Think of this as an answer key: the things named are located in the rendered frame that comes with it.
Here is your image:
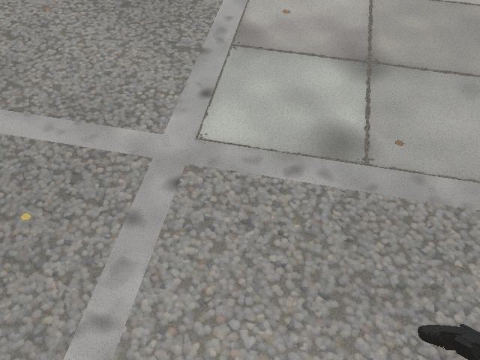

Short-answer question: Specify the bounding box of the robot right hand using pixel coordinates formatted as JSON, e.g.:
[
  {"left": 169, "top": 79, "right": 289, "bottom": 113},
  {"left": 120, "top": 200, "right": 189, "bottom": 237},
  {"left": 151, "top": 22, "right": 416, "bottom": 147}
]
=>
[{"left": 418, "top": 324, "right": 480, "bottom": 360}]

